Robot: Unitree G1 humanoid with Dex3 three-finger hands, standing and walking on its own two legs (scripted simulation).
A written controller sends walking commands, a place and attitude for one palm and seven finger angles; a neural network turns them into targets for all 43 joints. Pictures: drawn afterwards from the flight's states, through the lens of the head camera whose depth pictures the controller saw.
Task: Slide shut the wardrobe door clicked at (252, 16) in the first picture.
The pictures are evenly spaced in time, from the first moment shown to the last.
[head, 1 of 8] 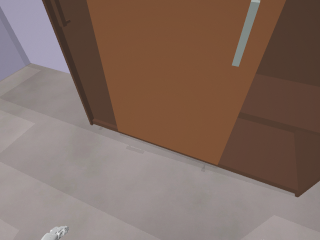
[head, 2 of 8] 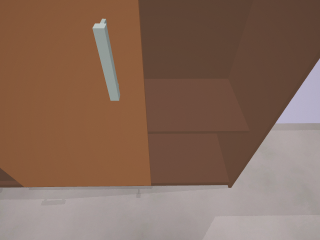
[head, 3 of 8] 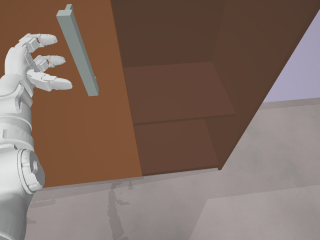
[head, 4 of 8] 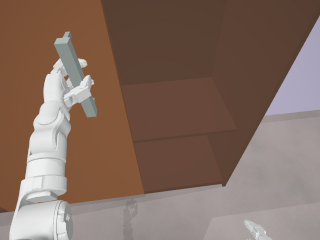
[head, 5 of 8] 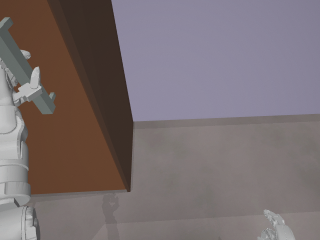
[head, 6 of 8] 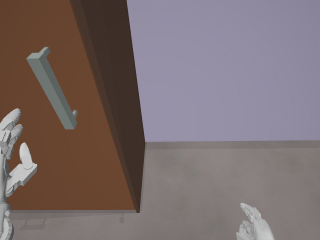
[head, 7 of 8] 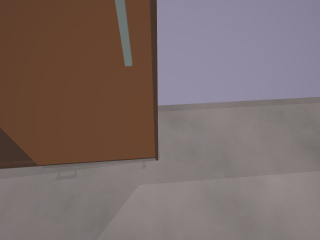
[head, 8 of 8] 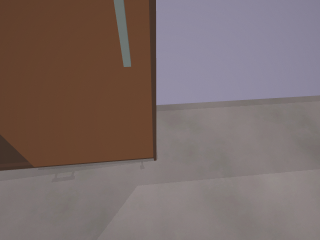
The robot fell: no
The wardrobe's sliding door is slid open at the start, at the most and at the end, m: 0.51 0.51 0.00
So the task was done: yes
